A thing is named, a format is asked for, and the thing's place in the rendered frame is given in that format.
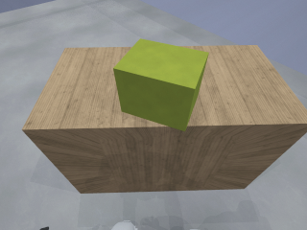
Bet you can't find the pedestal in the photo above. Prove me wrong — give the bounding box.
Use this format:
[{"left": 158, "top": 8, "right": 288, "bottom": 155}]
[{"left": 22, "top": 45, "right": 307, "bottom": 194}]

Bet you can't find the carton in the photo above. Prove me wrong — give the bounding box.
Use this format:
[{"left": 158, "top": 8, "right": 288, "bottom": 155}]
[{"left": 113, "top": 38, "right": 209, "bottom": 131}]

